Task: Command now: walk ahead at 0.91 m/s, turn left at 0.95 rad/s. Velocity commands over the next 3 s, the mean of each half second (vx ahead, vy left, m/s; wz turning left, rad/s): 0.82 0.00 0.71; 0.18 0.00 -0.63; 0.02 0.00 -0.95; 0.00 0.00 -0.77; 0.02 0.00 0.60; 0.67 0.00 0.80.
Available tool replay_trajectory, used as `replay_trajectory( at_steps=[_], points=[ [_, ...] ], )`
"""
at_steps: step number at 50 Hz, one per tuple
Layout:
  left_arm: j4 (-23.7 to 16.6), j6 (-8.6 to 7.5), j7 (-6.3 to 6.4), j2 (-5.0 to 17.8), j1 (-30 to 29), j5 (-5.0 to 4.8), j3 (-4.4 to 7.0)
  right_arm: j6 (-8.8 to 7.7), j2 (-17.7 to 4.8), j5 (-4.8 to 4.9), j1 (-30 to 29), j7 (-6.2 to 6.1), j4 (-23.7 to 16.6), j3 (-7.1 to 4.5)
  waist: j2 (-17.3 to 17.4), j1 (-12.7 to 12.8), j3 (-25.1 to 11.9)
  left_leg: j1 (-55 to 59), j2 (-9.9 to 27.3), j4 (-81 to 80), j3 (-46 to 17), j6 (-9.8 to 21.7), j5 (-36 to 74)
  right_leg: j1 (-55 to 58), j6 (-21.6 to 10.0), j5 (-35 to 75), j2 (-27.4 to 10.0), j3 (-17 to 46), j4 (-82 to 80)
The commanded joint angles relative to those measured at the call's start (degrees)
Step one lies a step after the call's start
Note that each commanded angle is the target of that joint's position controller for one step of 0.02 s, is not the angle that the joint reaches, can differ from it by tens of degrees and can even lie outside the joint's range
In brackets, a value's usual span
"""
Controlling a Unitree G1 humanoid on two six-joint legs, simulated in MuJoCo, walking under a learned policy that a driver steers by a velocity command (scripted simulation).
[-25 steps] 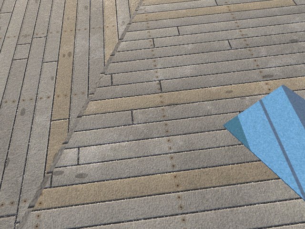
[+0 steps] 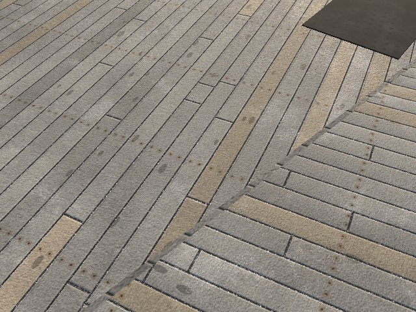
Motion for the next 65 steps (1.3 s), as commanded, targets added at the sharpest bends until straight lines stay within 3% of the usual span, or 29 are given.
replay_trajectory(
  at_steps=[1, 7, 8, 10, 13, 14, 15, 16, 17, 18, 20, 21, 25, 30, 33, 35, 36, 37, 38, 39, 41, 45, 48, 57, 58, 59, 60, 62, 65],
  points=[
    [-1.6, -1.15, -0.19, 5.9, -0.4, 0.78, 1.07, -0.49, -2.0, 0.50, -4.9, 0.31, -4.6, -0.35, -7.4, -0.2, 7.2, -14.7, 3.6, 3.0, -1.5, -1.5, 6.5, 5.2, -6.6, 0.0, -12.9, 9.4, -13.5],
    [2.8, -0.78, -0.40, 5.4, 3.7, 1.05, 0.64, -0.94, -0.4, 1.17, -12.8, 2.35, -4.9, 0.46, -5.2, 2.4, 11.5, -11.0, 2.8, -13.5, 5.8, 1.2, 12.6, 10.1, -4.6, 12.5, -11.7, -4.3, -16.5],
    [3.3, -0.55, -0.16, 8.1, 4.7, 0.48, 1.25, -1.45, 1.5, 1.32, -15.1, 3.17, -5.9, 1.30, -6.9, 2.7, 13.1, -10.6, 3.9, -17.8, 6.4, 2.1, 12.2, 10.8, -4.6, 16.0, -14.0, -4.9, -16.2],
    [3.7, 0.33, -0.04, 10.1, 2.4, 0.26, 1.54, -2.18, 1.2, 1.44, -15.3, 4.15, -6.1, 1.34, -7.2, 0.1, 12.9, -1.6, 0.5, -26.3, 11.9, 4.9, 8.9, 11.6, -3.2, 42.5, -13.2, -10.7, -12.7],
    [3.9, 1.61, 1.07, 14.2, 3.3, 0.29, 2.44, -1.50, -5.8, 1.78, -2.9, 3.39, -3.0, -2.14, -13.0, -9.1, 0.8, 22.8, -9.7, -25.7, 17.5, 9.4, 0.8, 12.6, -4.3, 95.0, -15.0, -12.3, 9.9],
    [2.6, 1.08, 0.97, 16.1, 0.4, -1.04, 3.13, -1.30, -9.8, 1.47, 10.7, 2.86, 0.1, -4.31, -14.4, -16.4, -3.7, 41.0, -9.5, -34.0, 12.7, 12.8, 4.2, 2.9, -3.6, 89.3, -15.6, -10.9, 24.1],
    [1.5, -0.14, 0.96, 10.8, 0.9, -0.27, 1.74, -0.27, -12.6, 2.09, 19.4, 1.55, 3.8, -5.67, -6.0, -17.4, -6.6, 61.7, -5.0, -36.4, 1.3, 14.4, 4.9, -14.6, -1.4, 39.0, -9.8, -8.8, 43.9],
    [-3.1, -2.52, -0.09, 1.4, 7.9, -0.34, -1.49, -1.36, -17.7, -0.34, 14.5, 1.06, 2.4, -5.69, 14.2, -6.9, -16.6, 77.7, 12.2, -47.2, -38.0, 27.5, -10.9, -37.1, 1.0, -14.0, 2.6, 0.9, 66.9],
    [-3.0, -4.74, -0.11, 8.6, -0.9, -2.27, -0.59, -2.14, -10.1, -1.07, 17.4, 0.82, 1.9, -4.20, 4.0, -13.9, -24.4, 76.6, 14.1, -56.2, -43.9, 23.8, -11.4, -37.5, -1.5, -8.7, -0.3, 11.6, 66.0],
    [-3.7, -4.96, 0.10, 8.6, -4.6, -4.74, -0.19, -2.98, -8.6, -1.68, 16.0, 0.84, 3.8, -3.41, 1.7, -12.0, -13.0, 66.0, 14.6, -58.0, -36.9, 20.8, 0.6, -38.4, -2.2, -5.9, -1.7, 9.8, 63.5],
    [-0.9, -3.57, 0.81, 7.4, -4.8, -3.13, -0.06, -4.08, -4.1, -1.74, 4.6, 0.91, 3.3, -1.64, -7.3, -5.0, -0.9, 43.5, 10.7, -56.4, -18.3, 16.5, 24.6, -31.1, -1.7, -2.1, -6.9, 7.9, 56.0],
    [0.5, -2.08, 0.15, 7.4, 0.0, -3.25, 0.16, -4.51, -2.7, -2.90, 2.8, 0.69, 3.2, -1.07, -2.4, -2.3, -0.6, 36.4, 10.7, -56.7, -13.3, 16.5, 33.8, -25.6, -1.3, -1.2, -8.3, 8.6, 55.1],
    [2.0, 1.04, -0.49, 2.8, -0.6, -2.22, -0.12, -6.19, -1.5, -2.71, -1.4, -0.38, 6.2, -0.58, 0.8, -0.2, 3.5, 26.9, 3.7, -62.4, 4.5, 10.4, 41.8, -23.4, 0.5, 8.9, -5.4, 5.3, 39.1],
    [-0.5, -1.11, -3.96, 1.0, -11.1, -1.06, -0.68, -4.84, -2.6, -2.49, 1.5, -3.80, 8.2, -0.37, 0.6, -6.4, 1.9, 33.6, 1.6, -59.6, 13.3, 6.3, 33.5, -20.2, 1.3, 37.1, -0.7, -0.9, 11.2],
    [-1.1, -0.55, -6.39, 5.1, -5.5, -0.97, 1.25, -2.55, -5.1, -2.19, -1.1, -5.00, 7.7, -1.30, 3.2, -3.1, -2.0, 40.0, 5.7, -50.7, 12.3, 5.1, 40.4, -16.2, -0.7, 31.1, 1.2, -1.0, 9.7],
    [0.8, 0.53, -5.97, 8.9, 5.7, -0.60, 3.39, -0.72, -4.8, -1.82, -4.1, -5.54, 6.1, -1.45, 2.7, 2.6, -5.4, 38.9, 5.6, -35.3, 12.1, 4.0, 47.9, -7.4, -3.5, 21.5, 4.9, -2.2, 11.5],
    [1.6, 0.73, -4.93, 10.3, 12.2, -0.73, 4.16, -0.28, -3.8, -1.57, -6.0, -5.29, 5.2, -1.14, -1.1, 6.6, -6.6, 33.7, 2.7, -20.2, 11.7, 1.9, 39.1, 0.4, -5.8, 24.9, 3.8, 1.8, 6.9],
    [-0.6, 0.67, -3.34, 13.3, 6.5, -0.28, 4.54, -0.38, 3.0, -3.08, -1.2, -3.71, 3.9, 0.16, -23.4, -1.2, -3.8, 17.8, -10.2, 1.6, 11.7, -2.8, -15.4, 7.4, -14.4, 49.3, -5.7, 19.4, 6.4],
    [-5.2, -0.26, -3.21, 15.6, 0.1, 1.88, 3.86, -1.09, 2.6, -2.16, 11.1, -2.32, 3.5, 1.07, -24.0, -6.6, -17.5, 5.4, -15.5, 18.5, -3.5, -4.9, -25.8, 20.1, -27.6, 35.1, -18.4, 53.6, -3.6],
    [-8.4, 0.54, -3.02, 12.4, -3.5, 1.46, 4.12, -1.65, -4.7, -1.20, 7.0, -1.63, 4.2, 0.10, -11.6, -2.8, -20.9, 6.1, -11.2, 19.3, -7.9, -2.7, -20.2, 18.6, -25.2, 13.7, -17.2, 53.0, -7.0],
    [-9.2, 1.83, -1.95, 7.5, -6.5, -1.17, 2.63, -0.79, -4.4, -2.13, -3.4, -2.04, 1.9, -0.15, 2.9, -3.6, -8.4, 5.8, -6.9, 7.3, -7.1, -0.8, -13.3, 1.9, -18.5, -0.2, -11.8, 42.6, -9.1],
    [-11.0, 4.61, -0.30, 7.6, -10.0, -0.84, 3.21, 0.13, -0.8, -2.13, -3.9, -2.07, 3.5, 0.10, -3.0, -5.4, -2.5, 15.1, -6.7, -17.5, -3.9, -2.1, -10.7, -11.1, -13.4, 6.8, -2.3, 30.0, -9.2],
    [-10.7, 6.14, 0.69, 9.8, -8.0, -1.24, 4.28, 0.02, -0.3, -1.92, -4.5, -2.64, 4.5, -0.04, -5.3, -4.1, -6.4, 16.9, -7.5, -25.0, -5.0, -4.3, -7.0, -8.3, -13.5, 11.5, -2.8, 30.9, -6.9],
    [-12.7, 8.56, 0.67, 9.2, -12.1, -1.81, 4.75, -2.37, -3.4, -0.97, -5.2, -2.02, 6.3, -2.27, -12.8, -3.2, -4.3, 26.9, -7.5, -48.2, -6.1, -2.3, 0.6, -8.2, -8.7, 0.8, 0.7, 38.1, -2.3],
    [-12.9, 8.56, 0.53, 8.4, -12.4, -2.20, 4.44, -2.58, -4.4, -1.10, -3.3, -2.08, 7.1, -2.84, -11.0, -4.2, -4.6, 32.0, -4.8, -54.7, -6.3, -1.1, 5.4, -10.3, -7.1, -3.7, 2.9, 36.8, 1.1],
    [-12.4, 8.64, 0.29, 5.7, -8.5, -2.10, 3.59, -2.24, -7.3, -1.84, -3.4, -2.38, 6.5, -3.46, -3.2, -2.3, -7.5, 39.5, 5.8, -57.2, -14.4, 3.1, 3.3, -15.3, -4.7, -15.6, 7.0, 30.8, 11.2],
    [-13.9, 8.23, -0.06, 5.0, -8.0, -2.50, 3.40, -1.44, -10.7, -3.62, -5.2, -2.64, 5.8, -3.84, 12.2, -0.4, -5.4, 39.3, 15.4, -60.5, -27.5, 10.9, 4.2, -25.4, -1.9, -18.3, 13.7, 17.3, 25.0],
    [-11.9, 7.41, -0.87, 12.8, -7.6, -1.94, 5.35, -1.37, -4.6, -3.63, -9.3, -3.41, 3.7, -2.65, 8.0, -0.7, -2.1, 34.1, 15.2, -59.9, -23.0, 12.2, 0.0, -28.8, 1.3, -9.4, 5.6, 14.9, 39.1],
    [-10.0, 8.48, -0.80, 9.4, -5.1, -1.69, 4.30, -0.17, -3.5, -2.22, -10.1, -5.00, 2.8, -1.69, 3.2, -1.9, 0.3, 33.6, 9.7, -58.4, -10.6, 9.7, 5.4, -31.5, 3.4, -2.7, 3.0, 10.2, 49.7]
  ],
)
